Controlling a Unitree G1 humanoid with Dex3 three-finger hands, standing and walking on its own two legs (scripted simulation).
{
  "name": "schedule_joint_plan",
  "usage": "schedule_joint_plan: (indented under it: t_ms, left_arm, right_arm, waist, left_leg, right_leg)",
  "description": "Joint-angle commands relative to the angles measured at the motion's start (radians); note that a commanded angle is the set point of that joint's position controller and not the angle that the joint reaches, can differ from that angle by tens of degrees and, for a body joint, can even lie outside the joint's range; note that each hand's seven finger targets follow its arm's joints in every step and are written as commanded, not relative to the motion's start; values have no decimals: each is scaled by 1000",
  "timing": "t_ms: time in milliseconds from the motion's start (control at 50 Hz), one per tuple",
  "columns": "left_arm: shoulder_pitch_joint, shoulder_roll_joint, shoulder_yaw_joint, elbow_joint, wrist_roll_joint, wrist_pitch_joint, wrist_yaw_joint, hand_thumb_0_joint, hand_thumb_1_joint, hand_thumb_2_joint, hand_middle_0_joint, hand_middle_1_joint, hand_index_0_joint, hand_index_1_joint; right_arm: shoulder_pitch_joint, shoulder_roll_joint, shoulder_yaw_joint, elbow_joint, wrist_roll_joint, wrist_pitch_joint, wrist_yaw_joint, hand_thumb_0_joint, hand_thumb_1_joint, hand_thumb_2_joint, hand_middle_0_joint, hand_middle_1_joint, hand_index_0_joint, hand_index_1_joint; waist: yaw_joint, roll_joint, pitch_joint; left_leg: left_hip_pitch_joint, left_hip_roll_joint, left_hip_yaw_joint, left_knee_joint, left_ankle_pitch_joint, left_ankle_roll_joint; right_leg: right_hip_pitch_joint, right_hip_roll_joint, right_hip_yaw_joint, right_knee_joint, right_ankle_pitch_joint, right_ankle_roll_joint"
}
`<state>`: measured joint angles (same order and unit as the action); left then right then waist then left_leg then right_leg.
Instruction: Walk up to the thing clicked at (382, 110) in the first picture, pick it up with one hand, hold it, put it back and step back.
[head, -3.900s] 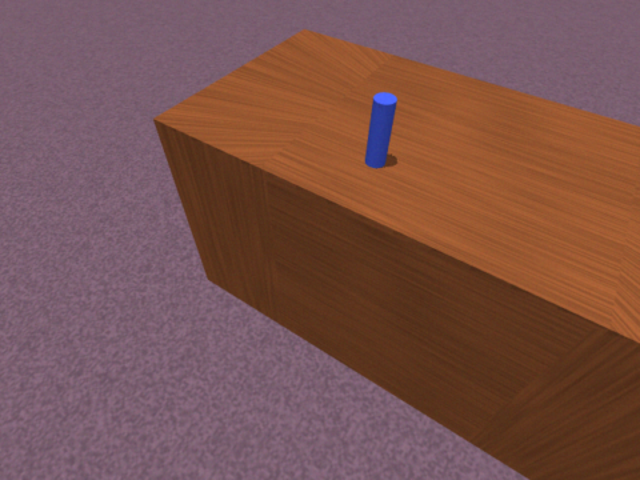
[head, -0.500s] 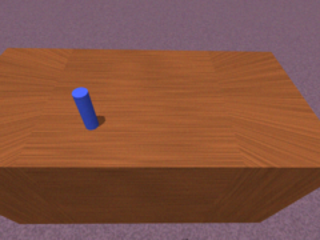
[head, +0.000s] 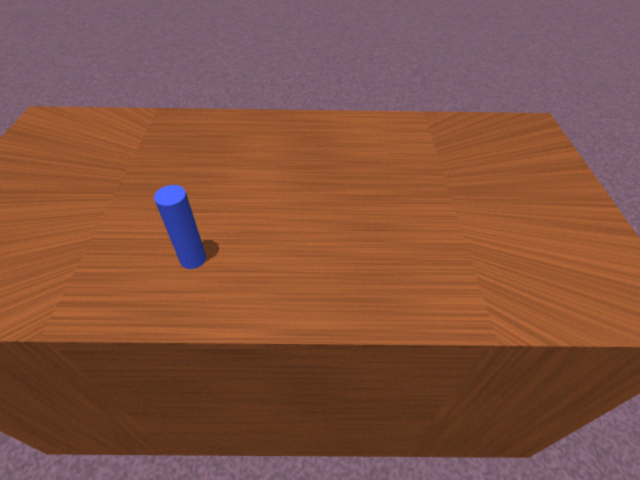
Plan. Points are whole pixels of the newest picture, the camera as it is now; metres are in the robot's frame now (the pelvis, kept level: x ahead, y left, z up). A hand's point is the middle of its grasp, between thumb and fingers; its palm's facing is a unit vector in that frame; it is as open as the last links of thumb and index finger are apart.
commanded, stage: stand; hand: left
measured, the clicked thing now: (182, 229) +0.49 +0.23 -0.01
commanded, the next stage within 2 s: rise first in 1.80 s
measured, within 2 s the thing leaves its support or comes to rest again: neither
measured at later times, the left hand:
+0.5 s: hand out of the picture +0.07 +0.26 -0.15, palm faces -0.03 -0.94 -0.35, open 7.4 cm
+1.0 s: hand out of the picture +0.07 +0.26 -0.15, palm faces -0.03 -0.94 -0.35, open 7.4 cm
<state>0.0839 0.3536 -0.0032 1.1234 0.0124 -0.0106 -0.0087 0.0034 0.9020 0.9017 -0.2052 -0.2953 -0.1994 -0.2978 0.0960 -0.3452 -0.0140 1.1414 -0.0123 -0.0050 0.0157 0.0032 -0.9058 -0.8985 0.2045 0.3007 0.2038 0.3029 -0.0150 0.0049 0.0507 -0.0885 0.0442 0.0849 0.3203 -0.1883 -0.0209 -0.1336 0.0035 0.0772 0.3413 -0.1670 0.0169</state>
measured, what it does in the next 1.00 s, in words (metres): stands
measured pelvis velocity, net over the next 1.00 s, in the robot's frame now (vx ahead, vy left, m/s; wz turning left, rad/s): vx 0.00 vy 0.00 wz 0.02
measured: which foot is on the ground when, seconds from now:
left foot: down 0.00-1.00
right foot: down 0.00-1.00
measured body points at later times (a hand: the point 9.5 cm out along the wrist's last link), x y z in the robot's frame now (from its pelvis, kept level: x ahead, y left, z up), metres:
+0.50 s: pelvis +0.00 +0.00 +0.00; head +0.01 +0.00 +0.45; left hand +0.08 +0.30 -0.13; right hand +0.08 -0.30 -0.13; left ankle -0.01 +0.13 -0.75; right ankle +0.01 -0.13 -0.75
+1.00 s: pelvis +0.00 +0.00 +0.00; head +0.01 +0.00 +0.45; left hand +0.07 +0.31 -0.13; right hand +0.08 -0.30 -0.13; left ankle -0.01 +0.13 -0.75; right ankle +0.01 -0.13 -0.75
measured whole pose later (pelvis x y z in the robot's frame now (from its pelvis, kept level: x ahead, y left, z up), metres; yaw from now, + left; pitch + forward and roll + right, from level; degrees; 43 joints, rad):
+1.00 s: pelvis +0.00 +0.00 +0.00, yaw +1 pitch -2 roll +0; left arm 0.11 0.36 -0.01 1.12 0.01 -0.01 -0.01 0.00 0.90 0.90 -0.21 -0.30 -0.20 -0.30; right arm 0.11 -0.35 -0.01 1.14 -0.01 0.00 0.01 0.00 -0.91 -0.90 0.20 0.30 0.20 0.30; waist -0.01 0.00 0.05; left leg -0.09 0.03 0.07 0.32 -0.19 -0.02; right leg -0.13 -0.01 0.06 0.34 -0.17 0.02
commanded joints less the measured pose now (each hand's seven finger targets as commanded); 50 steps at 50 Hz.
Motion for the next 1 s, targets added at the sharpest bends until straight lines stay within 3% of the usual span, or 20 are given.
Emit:
schedule_joint_plan:
  t_ms: [0,140,300,480,980]
  left_arm:
    - [-39,213,40,-58,-6,-25,18,0,900,900,-200,-300,-200,-300]
    - [-31,215,37,-55,-7,-22,19,0,900,900,-200,-300,-200,-300]
    - [-20,217,33,-56,-5,-24,20,0,900,900,-200,-300,-200,-300]
    - [-10,215,30,-54,-4,-21,20,0,900,900,-200,-300,-200,-300]
    - [-4,216,32,-63,-3,-21,19,0,899,900,-200,-300,-200,-300]
  right_arm:
    - [-50,-211,-39,-56,2,-23,-14,0,-900,-900,200,300,200,300]
    - [-46,-214,-39,-54,2,-20,-15,0,-900,-900,200,300,200,300]
    - [-40,-219,-40,-53,2,-20,-15,0,-900,-900,200,300,200,300]
    - [-43,-216,-37,-56,4,-17,-14,0,-900,-900,200,300,200,300]
    - [-29,-223,-39,-60,2,-20,-16,0,-900,-900,200,300,200,300]
  waist:
    - [3,-23,-72]
    - [3,-11,-62]
    - [1,-9,-87]
    - [4,-17,-59]
    - [7,-11,-74]
  left_leg:
    - [43,106,-99,-62,70,32]
    - [36,103,-104,-68,40,30]
    - [51,107,-105,-52,103,37]
    - [35,103,-113,-64,59,34]
    - [42,101,-112,-53,84,36]
  right_leg:
    - [-30,-110,68,-55,159,-33]
    - [-40,-109,67,-57,114,-32]
    - [-24,-117,60,-46,173,-34]
    - [-38,-110,52,-56,116,-33]
    - [-22,-121,54,-55,140,-35]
